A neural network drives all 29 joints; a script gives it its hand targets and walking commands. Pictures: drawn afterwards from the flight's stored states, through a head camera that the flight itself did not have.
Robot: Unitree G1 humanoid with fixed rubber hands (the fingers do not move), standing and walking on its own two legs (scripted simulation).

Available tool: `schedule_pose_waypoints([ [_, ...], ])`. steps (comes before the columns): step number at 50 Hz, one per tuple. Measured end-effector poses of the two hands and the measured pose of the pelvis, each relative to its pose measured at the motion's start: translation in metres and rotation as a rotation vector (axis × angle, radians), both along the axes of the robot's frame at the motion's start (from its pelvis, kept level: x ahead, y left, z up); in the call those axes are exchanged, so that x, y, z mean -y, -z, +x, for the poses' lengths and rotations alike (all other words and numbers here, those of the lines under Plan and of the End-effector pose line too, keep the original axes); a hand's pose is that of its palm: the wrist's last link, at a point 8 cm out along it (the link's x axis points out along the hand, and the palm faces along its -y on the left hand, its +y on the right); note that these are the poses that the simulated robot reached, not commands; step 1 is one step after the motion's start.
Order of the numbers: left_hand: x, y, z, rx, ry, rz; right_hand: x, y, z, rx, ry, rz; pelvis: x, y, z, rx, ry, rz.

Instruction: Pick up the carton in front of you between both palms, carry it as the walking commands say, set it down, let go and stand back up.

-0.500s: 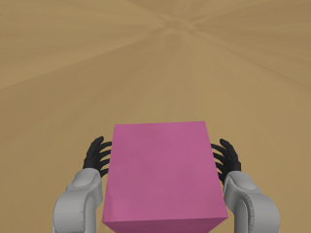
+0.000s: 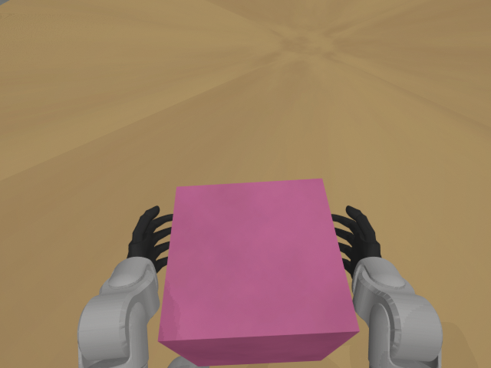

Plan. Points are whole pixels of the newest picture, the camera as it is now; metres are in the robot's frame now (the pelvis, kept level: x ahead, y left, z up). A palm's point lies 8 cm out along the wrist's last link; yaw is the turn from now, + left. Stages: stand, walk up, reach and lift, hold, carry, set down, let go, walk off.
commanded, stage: carry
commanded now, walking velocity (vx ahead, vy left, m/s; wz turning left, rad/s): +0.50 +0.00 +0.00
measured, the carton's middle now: (254, 280) +0.25 +0.00 +0.02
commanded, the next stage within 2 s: none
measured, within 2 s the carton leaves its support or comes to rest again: neither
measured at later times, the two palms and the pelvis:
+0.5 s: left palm (168, 124) +0.59 +0.18 +0.07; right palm (304, 122) +0.57 -0.11 +0.08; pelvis +0.35 +0.05 +0.00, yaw -2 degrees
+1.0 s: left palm (196, 61) +0.84 +0.15 +0.09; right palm (306, 59) +0.84 -0.15 +0.08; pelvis +0.60 -0.01 -0.01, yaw +0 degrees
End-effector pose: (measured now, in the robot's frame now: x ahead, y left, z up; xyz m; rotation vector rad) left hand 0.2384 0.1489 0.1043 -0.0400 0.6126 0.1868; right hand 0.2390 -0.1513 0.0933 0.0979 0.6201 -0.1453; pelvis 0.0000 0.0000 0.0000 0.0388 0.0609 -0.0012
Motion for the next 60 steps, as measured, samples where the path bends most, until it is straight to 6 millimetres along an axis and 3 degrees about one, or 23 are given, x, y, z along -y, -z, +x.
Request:
schedule_pose_waypoints([
  [6,-0.008,0.009,0.09,0.01,0.028,-0.009,-0.008,0.005,0.083,0.01,0.028,-0.01,-0.013,0.012,0.09,0.003,0.011,-0.018],
  [12,-0.03,0.05,0.192,-0.039,0.043,-0.05,-0.03,0.035,0.179,-0.039,0.041,-0.052,-0.036,0.038,0.189,0.02,0.039,-0.012],
  [15,-0.035,0.059,0.231,-0.113,0.061,-0.054,-0.036,0.042,0.212,-0.114,0.059,-0.055,-0.045,0.027,0.222,0.012,0.052,-0.031],
  [20,-0.036,0.049,0.291,-0.123,0.09,-0.061,-0.038,0.029,0.264,-0.126,0.089,-0.066,-0.051,0.007,0.281,-0.003,0.051,-0.064],
  [25,-0.036,0.035,0.351,-0.074,0.078,-0.064,-0.037,0.013,0.328,-0.076,0.081,-0.068,-0.046,-0.001,0.347,-0.01,0.036,-0.078],
  [30,-0.029,0.023,0.415,-0.008,0.047,-0.067,-0.03,0.004,0.402,-0.01,0.048,-0.058,-0.032,0.005,0.418,-0.001,0.027,-0.068],
  [36,-0.003,0.029,0.503,0.033,0.023,-0.031,-0.003,0.021,0.496,0.033,0.024,-0.025,-0.005,0.032,0.507,0.027,0.008,-0.049],
  [40,0.006,0.033,0.545,-0.039,0.017,0.006,0.006,0.033,0.541,-0.039,0.015,0.008,0.004,0.026,0.536,0.016,-0.01,-0.052],
  [46,0.006,0.023,0.581,-0.047,-0.007,0.005,0.006,0.023,0.584,-0.047,-0.011,0.001,0.01,0.012,0.573,0.006,-0.016,-0.034],
  [54,-0.001,0.011,0.627,0.012,0.007,-0.025,-0.001,0.002,0.626,0.011,0.0,-0.035,0.002,0.014,0.628,0.017,-0.002,-0.046],
  [60,-0.005,0.018,0.655,-0.017,0.02,-0.032,-0.005,0.006,0.651,-0.017,0.011,-0.044,-0.005,0.016,0.652,0.005,0.003,-0.038],
])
